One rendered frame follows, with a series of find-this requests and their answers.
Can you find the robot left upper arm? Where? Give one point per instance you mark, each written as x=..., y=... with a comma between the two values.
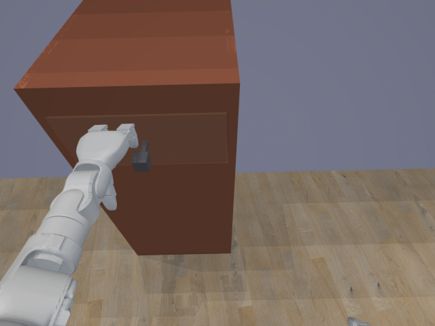
x=37, y=297

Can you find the cabinet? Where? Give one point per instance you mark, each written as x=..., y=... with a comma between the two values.
x=127, y=57

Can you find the drawer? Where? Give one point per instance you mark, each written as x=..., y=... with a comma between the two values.
x=172, y=137

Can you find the handle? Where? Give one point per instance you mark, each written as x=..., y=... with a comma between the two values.
x=141, y=160

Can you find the left robot hand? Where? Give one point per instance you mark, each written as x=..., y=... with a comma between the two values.
x=108, y=147

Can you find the robot left forearm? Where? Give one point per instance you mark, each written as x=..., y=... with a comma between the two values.
x=57, y=244

